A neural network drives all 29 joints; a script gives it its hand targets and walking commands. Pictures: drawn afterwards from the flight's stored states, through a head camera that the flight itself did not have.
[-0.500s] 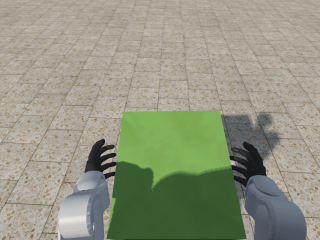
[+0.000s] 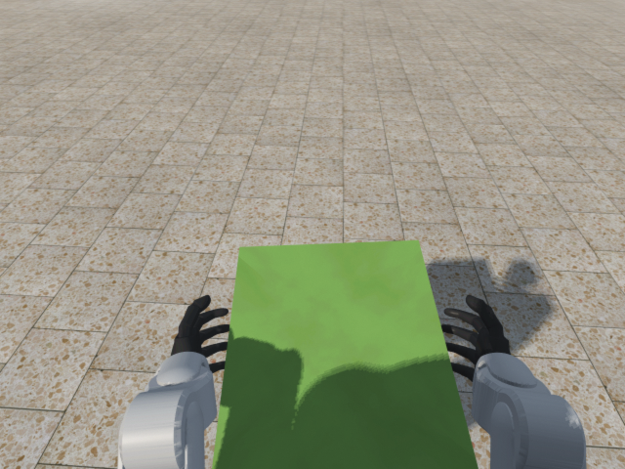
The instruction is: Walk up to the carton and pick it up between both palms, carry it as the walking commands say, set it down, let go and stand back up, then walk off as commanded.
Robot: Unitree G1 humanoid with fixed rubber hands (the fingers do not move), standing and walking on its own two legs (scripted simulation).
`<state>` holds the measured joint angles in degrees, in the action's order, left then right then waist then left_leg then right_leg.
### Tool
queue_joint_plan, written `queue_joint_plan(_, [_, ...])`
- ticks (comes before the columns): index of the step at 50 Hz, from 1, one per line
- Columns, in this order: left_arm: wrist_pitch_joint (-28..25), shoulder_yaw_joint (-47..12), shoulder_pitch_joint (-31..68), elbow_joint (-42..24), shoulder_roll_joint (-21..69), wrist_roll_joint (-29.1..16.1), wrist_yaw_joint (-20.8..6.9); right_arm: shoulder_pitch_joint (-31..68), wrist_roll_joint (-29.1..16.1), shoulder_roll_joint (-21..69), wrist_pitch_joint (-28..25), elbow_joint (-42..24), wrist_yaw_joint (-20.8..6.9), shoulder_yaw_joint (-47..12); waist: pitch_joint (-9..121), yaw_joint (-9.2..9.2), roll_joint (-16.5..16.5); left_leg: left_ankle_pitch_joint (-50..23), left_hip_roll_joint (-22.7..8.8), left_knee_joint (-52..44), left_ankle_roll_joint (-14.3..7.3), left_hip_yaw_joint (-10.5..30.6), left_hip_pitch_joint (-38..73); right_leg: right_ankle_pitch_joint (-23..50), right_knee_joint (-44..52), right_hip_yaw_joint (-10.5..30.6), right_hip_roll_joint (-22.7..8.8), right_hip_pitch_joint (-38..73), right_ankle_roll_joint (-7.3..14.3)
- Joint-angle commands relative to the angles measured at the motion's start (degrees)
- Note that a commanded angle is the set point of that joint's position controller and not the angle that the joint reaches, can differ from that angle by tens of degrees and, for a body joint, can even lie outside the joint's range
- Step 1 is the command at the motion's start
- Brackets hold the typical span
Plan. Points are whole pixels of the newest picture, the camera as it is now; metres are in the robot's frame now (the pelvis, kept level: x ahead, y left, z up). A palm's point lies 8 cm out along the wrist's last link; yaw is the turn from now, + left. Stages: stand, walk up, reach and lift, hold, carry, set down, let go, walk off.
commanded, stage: carry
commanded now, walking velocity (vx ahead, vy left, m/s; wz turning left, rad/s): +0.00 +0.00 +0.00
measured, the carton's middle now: (334, 365) +0.29 +0.01 +0.01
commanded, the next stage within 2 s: none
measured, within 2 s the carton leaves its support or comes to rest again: neither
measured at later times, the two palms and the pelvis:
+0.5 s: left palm (228, 378) +0.22 +0.12 +0.10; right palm (548, 409) +0.20 -0.20 +0.10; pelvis -0.03 -0.03 +0.00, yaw -3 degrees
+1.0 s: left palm (289, 372) +0.24 +0.06 +0.08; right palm (584, 396) +0.23 -0.27 +0.07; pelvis -0.03 -0.09 -0.01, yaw -2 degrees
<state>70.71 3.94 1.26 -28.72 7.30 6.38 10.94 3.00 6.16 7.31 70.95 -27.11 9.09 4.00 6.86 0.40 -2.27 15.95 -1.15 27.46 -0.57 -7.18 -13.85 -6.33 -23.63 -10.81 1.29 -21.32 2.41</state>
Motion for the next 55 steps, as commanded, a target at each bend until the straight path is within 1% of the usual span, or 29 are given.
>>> queue_joint_plan(1, [-0.50,-40.73,28.65,-6.82,50.06,-23.87,-15.27,24.17,-20.63,49.64,-0.86,-4.38,-13.38,-35.56,8.16,-0.18,4.95,9.00,-8.28,-6.69,1.33,7.58,-5.22,-9.97,6.68,14.61,-10.28,9.32,-4.34])
queue_joint_plan(5, [0.43,-39.82,27.38,-4.03,49.17,-23.50,-15.11,23.59,-19.86,48.17,0.00,-3.77,-12.99,-35.02,7.29,-0.40,0.85,9.22,-4.32,-3.78,1.75,3.84,-3.35,-18.79,12.67,16.55,-11.91,6.67,-6.04])
queue_joint_plan(10, [0.36,-38.54,27.34,-3.11,49.51,-22.77,-15.05,25.60,-20.91,49.39,0.19,-4.28,-12.96,-36.11,7.42,-0.66,-1.23,9.00,-2.30,-4.11,1.03,1.57,-1.13,-19.86,15.01,13.85,-10.81,7.40,-8.89])
queue_joint_plan(18, [-0.03,-37.64,26.91,-3.20,49.15,-21.57,-14.92,26.10,-21.88,50.46,-0.05,-4.41,-12.97,-36.99,7.72,-0.54,0.96,12.90,-1.59,-8.78,-0.69,2.30,-3.59,-15.50,10.45,8.09,-7.26,12.64,-10.93])
queue_joint_plan(26, [-2.47,-35.75,28.65,0.55,48.25,-20.20,-15.61,27.11,-20.09,49.69,-2.72,-0.74,-13.22,-35.20,6.97,-0.64,-0.15,12.54,1.00,-7.49,-1.34,-0.17,-2.65,-17.95,12.41,6.08,-7.45,12.55,-13.22])
queue_joint_plan(29, [-3.45,-35.87,29.22,1.01,48.87,-20.16,-15.88,27.27,-19.97,50.13,-3.93,-0.29,-13.12,-34.91,7.73,-0.93,3.91,14.94,-3.05,-12.90,-3.51,3.51,-3.58,-12.13,3.05,1.73,-4.60,14.72,-16.32])
queue_joint_plan(30, [-4.06,-34.30,28.61,4.11,47.59,-19.17,-16.05,27.41,-18.85,48.56,-4.53,2.59,-13.17,-33.29,7.86,-0.62,8.68,15.56,-6.83,-13.82,-4.74,8.06,-7.60,-9.21,-6.71,2.14,-3.91,17.15,-14.82])
queue_joint_plan(31, [-4.84,-33.33,28.24,5.71,47.09,-18.74,-16.22,28.41,-18.37,48.06,-5.13,3.93,-13.34,-32.87,7.64,0.23,11.69,15.91,-9.68,-10.71,-4.92,11.68,-14.70,-10.07,-14.12,7.02,-6.00,20.38,-10.33])
queue_joint_plan(32, [-5.84,-31.19,27.84,9.05,45.92,-17.36,-16.41,28.73,-17.05,46.73,-5.84,7.35,-13.64,-31.74,7.75,1.16,8.79,16.79,-8.27,-6.42,-3.21,9.42,-20.00,-12.22,-11.27,9.87,-7.62,23.51,-7.51])
queue_joint_plan(33, [-6.52,-31.27,28.89,8.08,46.36,-17.38,-16.50,29.65,-17.52,47.82,-6.40,7.05,-13.91,-32.75,5.60,1.78,1.09,18.18,-3.37,0.93,-0.50,4.74,-20.96,-17.45,1.72,14.20,-11.20,20.20,-6.46])
queue_joint_plan(34, [-6.30,-33.72,31.23,3.25,48.74,-19.28,-16.41,30.39,-19.43,50.63,-6.23,2.17,-13.85,-36.02,4.11,0.62,-10.31,16.55,3.32,8.25,0.19,-0.95,-12.14,-29.54,18.42,18.19,-14.29,8.52,-9.82])
queue_joint_plan(35, [-6.53,-30.89,29.47,9.61,47.14,-17.33,-16.60,30.67,-17.25,47.50,-6.86,5.88,-13.63,-33.71,4.96,-0.46,-12.55,14.35,4.74,13.73,-0.14,-3.02,-3.83,-35.03,24.95,19.00,-17.89,2.29,-12.51])
queue_joint_plan(36, [-6.25,-35.92,29.95,1.14,52.81,-20.74,-16.69,32.56,-21.22,53.08,-6.88,-4.51,-13.27,-39.24,5.97,-1.29,-13.72,14.13,4.83,13.48,-0.75,-5.98,3.69,-29.83,28.85,13.66,-16.58,-1.69,-18.74])
queue_joint_plan(37, [-6.58,-33.22,29.29,6.16,50.77,-18.43,-16.81,30.51,-19.62,51.47,-7.39,0.44,-13.16,-36.32,6.98,-2.22,-13.18,15.07,3.73,7.45,-2.28,-8.67,12.81,-19.24,27.86,5.84,-12.75,-5.06,-26.22])
queue_joint_plan(38, [-7.77,-32.17,30.99,8.02,49.10,-16.90,-16.85,26.92,-18.70,50.76,-8.64,4.75,-13.42,-33.21,8.30,-4.58,-6.42,12.83,0.05,-6.57,-6.97,-9.35,20.23,-6.99,11.80,-4.04,-4.89,-5.78,-33.16])
queue_joint_plan(39, [-7.13,-41.63,33.75,-8.32,56.56,-23.63,-16.50,28.46,-24.98,58.61,-8.24,-9.74,-13.28,-40.06,9.71,-5.22,25.92,5.34,-14.80,-23.88,-12.94,10.97,10.34,-11.67,-33.45,-8.42,3.38,0.74,-28.77])
queue_joint_plan(40, [-5.99,-40.52,31.17,-5.66,53.75,-23.31,-16.23,27.39,-22.66,55.01,-6.71,-6.39,-12.62,-37.09,7.43,-1.82,29.71,14.16,-24.66,-19.43,-16.48,27.54,-7.78,-21.49,-58.34,14.10,-3.42,1.55,-16.45])
queue_joint_plan(41, [-10.66,-20.41,24.56,14.45,33.64,-6.24,-16.95,24.67,-5.42,34.90,-10.23,13.71,-13.91,-16.98,7.66,-0.21,12.73,10.58,-20.60,-14.40,-12.89,17.79,-11.19,-22.24,-55.48,19.74,-4.21,1.57,-9.51])
queue_joint_plan(42, [-11.29,-27.03,29.01,12.58,41.66,-15.17,-16.72,30.23,-14.53,42.75,-10.71,10.42,-14.36,-29.48,8.24,-0.14,5.10,2.11,-15.58,-9.59,-7.83,9.94,-4.65,-19.74,-39.06,14.76,-4.20,-2.94,-4.30])
queue_joint_plan(43, [-12.16,-29.20,31.23,9.11,44.88,-16.16,-16.53,33.57,-16.39,46.39,-11.76,6.48,-14.47,-32.63,7.32,0.37,2.72,-6.42,-11.02,-3.36,-4.11,5.08,1.08,-14.73,-17.07,10.25,-4.81,-2.49,-2.52])
queue_joint_plan(45, [-9.61,-39.98,30.53,-6.98,55.62,-22.95,-15.74,32.40,-23.87,56.40,-9.47,-10.50,-13.31,-43.52,9.59,0.31,4.48,-19.70,-8.16,5.25,-2.61,3.20,3.39,-6.75,3.40,-0.18,-0.51,8.38,-5.35])
queue_joint_plan(46, [-7.48,-38.32,26.52,-4.62,52.60,-22.20,-15.33,27.65,-22.56,53.18,-7.55,-6.82,-12.37,-41.24,11.26,-0.39,5.25,-13.89,-8.61,7.99,-1.43,5.88,-0.66,2.75,5.55,7.42,-6.19,14.91,-6.51])
queue_joint_plan(47, [-6.09,-38.10,25.04,-4.15,49.85,-22.65,-15.39,23.12,-20.62,50.78,-6.21,-5.14,-11.72,-39.66,13.55,-1.11,-6.76,3.14,-4.91,13.75,1.07,5.78,-10.76,38.36,-0.39,19.90,-16.99,23.64,-6.01])
queue_joint_plan(48, [-7.16,-28.22,20.87,13.35,39.89,-15.51,-15.55,20.88,-13.49,38.98,-6.77,9.90,-12.07,-30.34,14.77,-0.46,-15.44,13.87,-0.29,15.52,2.32,1.73,-15.12,50.84,-1.52,25.23,-20.98,25.27,-2.99])
queue_joint_plan(49, [-8.31,-30.17,22.62,10.02,42.38,-17.01,-16.23,21.80,-14.49,41.94,-8.28,8.87,-12.32,-31.43,13.87,-0.54,-10.68,15.66,0.14,19.11,2.45,3.81,-15.75,51.54,-1.35,24.14,-20.51,24.31,-2.59])
queue_joint_plan(50, [-8.33,-38.03,26.39,-3.38,50.66,-22.53,-16.57,25.17,-20.33,50.84,-8.46,-3.89,-12.48,-39.33,13.42,-0.45,-5.99,13.81,0.09,19.42,2.21,5.04,-15.13,48.65,-1.67,21.49,-18.89,24.01,-2.30])
queue_joint_plan(51, [-8.16,-36.44,25.88,-0.97,50.31,-21.41,-16.64,25.39,-20.23,50.93,-8.19,-1.60,-12.67,-38.69,13.59,-0.25,-4.04,10.80,-0.42,19.84,2.03,4.76,-14.58,45.21,-1.60,19.71,-17.91,23.68,-2.25])
queue_joint_plan(52, [-8.72,-33.54,26.09,3.64,47.74,-19.13,-16.76,25.04,-18.48,48.64,-8.71,3.78,-13.09,-35.81,13.37,-0.18,-4.51,9.28,-0.67,18.49,1.73,4.60,-14.48,40.53,-1.30,18.37,-17.06,23.57,-1.50])
queue_joint_plan(55, [-9.91,-35.45,27.72,-0.63,49.83,-20.29,-16.93,27.18,-20.01,50.52,-9.96,-0.75,-13.44,-37.53,14.37,-0.01,-5.17,6.02,0.14,12.54,0.85,3.71,-10.97,30.93,-1.02,15.93,-15.61,22.01,0.18])
